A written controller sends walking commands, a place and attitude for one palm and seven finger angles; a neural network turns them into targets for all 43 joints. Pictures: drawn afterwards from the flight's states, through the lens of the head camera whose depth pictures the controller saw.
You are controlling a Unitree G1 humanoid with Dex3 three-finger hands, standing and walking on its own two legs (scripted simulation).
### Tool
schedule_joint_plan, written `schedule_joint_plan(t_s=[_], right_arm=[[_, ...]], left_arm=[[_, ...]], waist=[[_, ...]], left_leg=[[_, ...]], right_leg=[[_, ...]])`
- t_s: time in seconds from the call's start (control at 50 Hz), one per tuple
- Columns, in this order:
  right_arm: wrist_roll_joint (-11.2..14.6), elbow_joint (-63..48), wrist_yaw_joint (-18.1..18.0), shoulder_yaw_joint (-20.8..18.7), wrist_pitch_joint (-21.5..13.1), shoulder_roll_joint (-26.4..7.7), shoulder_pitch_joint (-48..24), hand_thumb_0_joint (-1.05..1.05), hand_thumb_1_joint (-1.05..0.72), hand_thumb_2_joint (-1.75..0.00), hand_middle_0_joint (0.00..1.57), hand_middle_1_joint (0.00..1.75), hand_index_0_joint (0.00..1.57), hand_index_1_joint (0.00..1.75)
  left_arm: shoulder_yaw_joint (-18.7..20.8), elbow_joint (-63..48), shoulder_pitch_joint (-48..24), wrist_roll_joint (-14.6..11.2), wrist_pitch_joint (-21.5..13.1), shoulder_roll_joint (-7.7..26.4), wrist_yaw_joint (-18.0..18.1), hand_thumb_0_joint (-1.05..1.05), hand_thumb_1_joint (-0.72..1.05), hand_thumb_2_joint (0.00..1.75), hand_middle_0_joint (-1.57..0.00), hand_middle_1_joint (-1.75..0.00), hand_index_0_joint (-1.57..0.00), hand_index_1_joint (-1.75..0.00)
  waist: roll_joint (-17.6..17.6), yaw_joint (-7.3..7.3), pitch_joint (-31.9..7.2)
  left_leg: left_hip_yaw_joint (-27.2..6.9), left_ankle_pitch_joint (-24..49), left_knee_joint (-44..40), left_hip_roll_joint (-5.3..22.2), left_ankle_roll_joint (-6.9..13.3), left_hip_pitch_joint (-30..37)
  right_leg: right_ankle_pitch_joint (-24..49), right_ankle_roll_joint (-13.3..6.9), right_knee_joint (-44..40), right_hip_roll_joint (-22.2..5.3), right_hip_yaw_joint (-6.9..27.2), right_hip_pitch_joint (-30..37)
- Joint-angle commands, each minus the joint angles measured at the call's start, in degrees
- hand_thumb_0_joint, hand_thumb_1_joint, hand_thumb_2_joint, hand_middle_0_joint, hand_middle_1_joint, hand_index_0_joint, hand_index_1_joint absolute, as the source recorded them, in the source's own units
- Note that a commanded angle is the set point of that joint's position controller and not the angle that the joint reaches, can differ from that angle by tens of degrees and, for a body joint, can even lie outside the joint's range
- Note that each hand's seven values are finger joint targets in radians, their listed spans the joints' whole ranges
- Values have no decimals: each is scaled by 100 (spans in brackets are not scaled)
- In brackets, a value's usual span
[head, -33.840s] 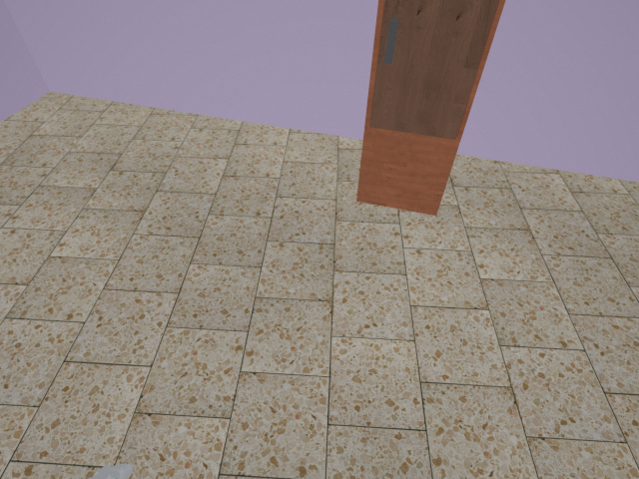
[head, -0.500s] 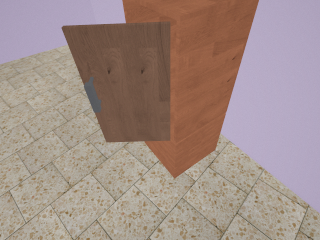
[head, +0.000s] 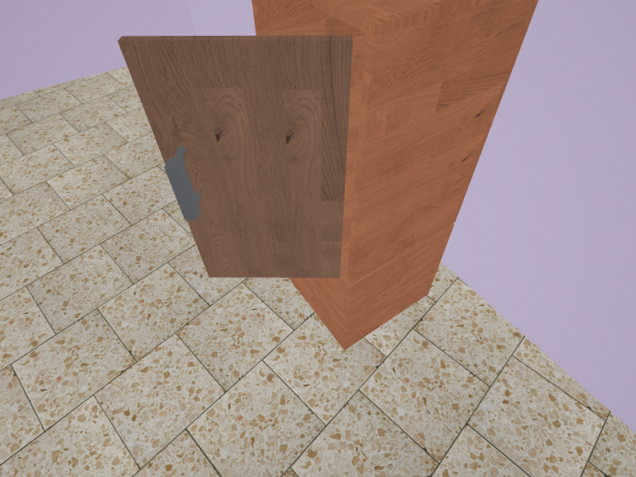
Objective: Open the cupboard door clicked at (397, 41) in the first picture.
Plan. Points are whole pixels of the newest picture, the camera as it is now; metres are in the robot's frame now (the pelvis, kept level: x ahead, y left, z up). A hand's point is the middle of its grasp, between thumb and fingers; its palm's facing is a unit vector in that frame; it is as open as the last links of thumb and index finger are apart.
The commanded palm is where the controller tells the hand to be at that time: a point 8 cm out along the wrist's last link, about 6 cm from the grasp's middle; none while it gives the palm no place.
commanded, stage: look again from close up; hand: left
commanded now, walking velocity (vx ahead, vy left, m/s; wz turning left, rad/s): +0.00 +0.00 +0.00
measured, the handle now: (186, 183) +0.60 +0.28 +0.00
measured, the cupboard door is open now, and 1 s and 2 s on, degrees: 55 55 55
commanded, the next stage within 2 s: shuffle to correct the standing spot in 0.20 s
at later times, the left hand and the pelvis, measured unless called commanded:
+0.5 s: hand out of the picture +0.02 +0.17 -0.18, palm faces +0.06 -0.98 -0.20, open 7.4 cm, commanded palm none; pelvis +0.03 +0.00 +0.00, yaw +1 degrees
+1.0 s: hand out of the picture +0.12 +0.21 -0.17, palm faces +0.01 -0.97 -0.22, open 7.3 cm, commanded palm none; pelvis +0.07 +0.02 +0.00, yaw +0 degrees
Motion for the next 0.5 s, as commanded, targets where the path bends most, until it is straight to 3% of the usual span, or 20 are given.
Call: schedule_joint_plan(t_s=[0.0, 0.04, 0.12, 0.28, 0.34, 0.4, 0.44, 0.48], right_arm=[[65, -122, -2, -112, -80, -537, 354, 0, -90, -90, 20, 30, 20, 30], [65, -118, -1, -122, -69, -526, 302, 0, -90, -90, 20, 30, 20, 30], [56, -127, -9, -118, -81, -601, 216, 0, -90, -90, 20, 30, 20, 30], [59, -143, -11, -125, -60, -661, 44, 0, -90, -90, 20, 30, 20, 30], [43, -159, 24, -130, -29, -684, 41, 0, -90, -90, 20, 30, 20, 30], [23, -295, 66, -131, 17, -638, -82, 0, -90, -90, 20, 30, 20, 30], [12, -404, 75, -147, 48, -616, -194, 0, -90, -90, 20, 30, 20, 30], [15, -531, 79, -162, 41, -648, -346, 0, -90, -90, 20, 30, 20, 30]], left_arm=[[132, -151, 388, -20, -69, 590, 20, 0, 90, 90, -20, -30, -20, -30], [134, -148, 377, -2, -69, 586, 26, 0, 90, 90, -20, -30, -20, -30], [150, -149, 367, -8, -74, 628, 24, 0, 90, 90, -20, -30, -20, -30], [163, -157, 339, -6, -86, 734, 25, 0, 90, 90, -20, -30, -20, -30], [211, -172, 429, 21, -67, 801, 11, 0, 90, 90, -20, -30, -20, -30], [308, -201, 544, 23, -45, 1012, -6, 0, 90, 90, -20, -30, -20, -30], [377, -205, 705, 31, -36, 1100, 5, 0, 90, 90, -20, -30, -20, -30], [426, -222, 842, 56, -48, 1088, 32, 0, 90, 90, -20, -30, -20, -30]], waist=[[-79, 16, 159], [-133, 16, 295], [-28, 22, 196], [-149, 23, 131], [-102, 99, 168], [-542, 194, 382], [-882, 285, 510], [-921, 378, 633]], left_leg=[[-465, 922, -383, 471, 228, 314], [-466, 948, -415, 472, 236, 314], [-445, 1114, -417, 477, 234, 425], [-386, 1193, -348, 448, 186, 493], [-273, 495, -179, 330, 194, 319], [-15, -255, 301, 65, 97, -399], [96, -768, 795, -6, 53, -898], [-4, -1229, 1255, 54, 58, -1404]], right_leg=[[1217, -118, -591, -494, 453, -348], [1256, -115, -625, -492, 455, -386], [1401, -108, -607, -506, 449, -303], [1910, -114, -643, -557, 453, -108], [1215, -229, -680, -628, 606, -18], [828, -470, -1044, -1031, 1157, 294], [1278, -731, -1189, -1423, 1551, 585], [2267, -1008, -1106, -1710, 1724, 855]])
